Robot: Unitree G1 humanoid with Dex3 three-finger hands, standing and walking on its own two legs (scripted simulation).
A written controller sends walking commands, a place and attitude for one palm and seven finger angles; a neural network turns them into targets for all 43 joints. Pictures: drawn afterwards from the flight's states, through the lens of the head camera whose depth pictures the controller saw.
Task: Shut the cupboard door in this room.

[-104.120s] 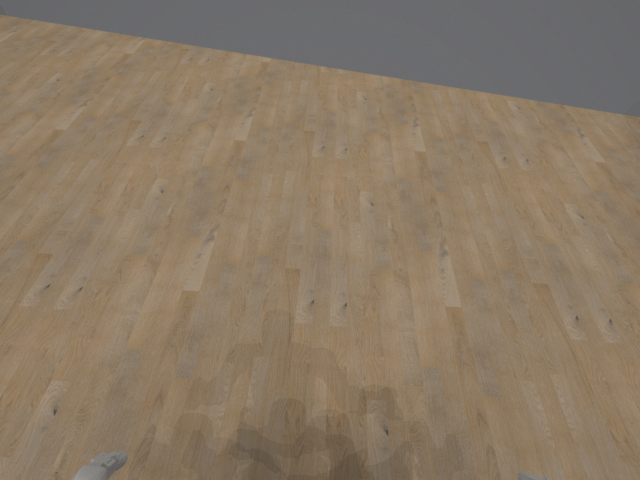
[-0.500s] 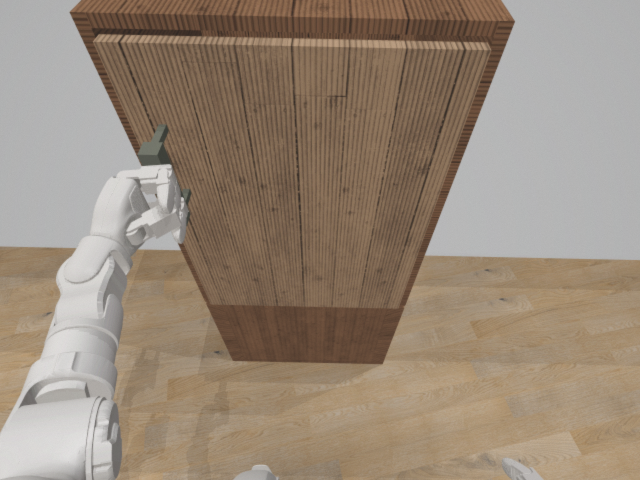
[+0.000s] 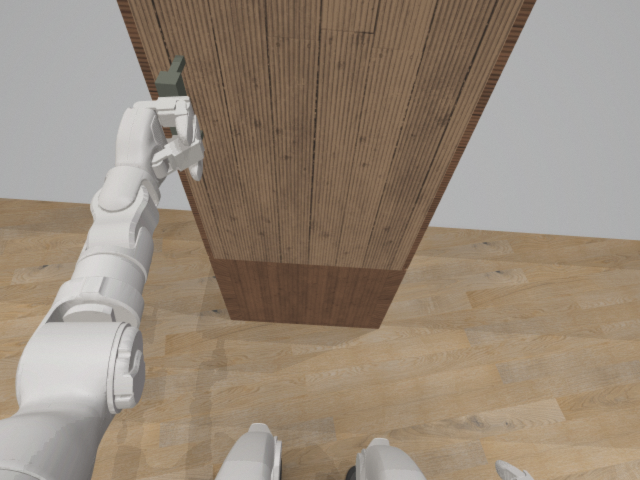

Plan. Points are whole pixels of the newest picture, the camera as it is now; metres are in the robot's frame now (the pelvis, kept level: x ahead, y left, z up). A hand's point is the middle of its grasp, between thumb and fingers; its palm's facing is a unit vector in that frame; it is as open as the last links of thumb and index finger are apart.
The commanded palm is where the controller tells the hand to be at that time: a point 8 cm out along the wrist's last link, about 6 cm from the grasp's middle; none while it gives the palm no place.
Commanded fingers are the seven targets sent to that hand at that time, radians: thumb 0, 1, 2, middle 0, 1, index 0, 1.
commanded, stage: pull the fist back off the door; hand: left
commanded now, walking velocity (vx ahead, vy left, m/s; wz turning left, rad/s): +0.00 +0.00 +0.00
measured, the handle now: (185, 113) +0.55 +0.19 +0.12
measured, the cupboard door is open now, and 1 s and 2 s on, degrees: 0 0 0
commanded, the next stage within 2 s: draw the hand back to the body in 0.74 s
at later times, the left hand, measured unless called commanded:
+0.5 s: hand (206, 167) +0.46 +0.15 +0.11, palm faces -0.01 -1.00 -0.02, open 3.1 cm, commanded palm +0.43 +0.20 +0.13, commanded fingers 0.00 0.90 0.90 -1.30 -1.50 -1.30 -1.50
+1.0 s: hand (193, 182) +0.42 +0.15 +0.14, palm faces -0.05 -1.00 -0.02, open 3.1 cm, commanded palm +0.38 +0.21 +0.14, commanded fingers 0.00 0.90 0.90 -1.30 -1.50 -1.30 -1.50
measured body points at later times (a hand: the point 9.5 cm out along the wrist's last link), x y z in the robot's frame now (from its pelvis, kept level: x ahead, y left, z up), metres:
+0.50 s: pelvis +0.00 +0.00 +0.00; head +0.05 -0.01 +0.45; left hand +0.46 +0.21 +0.12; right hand +0.03 -0.27 -0.11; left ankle +0.10 +0.10 -0.68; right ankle +0.06 -0.13 -0.68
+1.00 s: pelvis +0.10 +0.00 +0.03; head +0.11 +0.00 +0.48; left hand +0.41 +0.21 +0.14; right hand +0.28 -0.23 -0.04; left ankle +0.10 +0.10 -0.68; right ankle +0.06 -0.12 -0.68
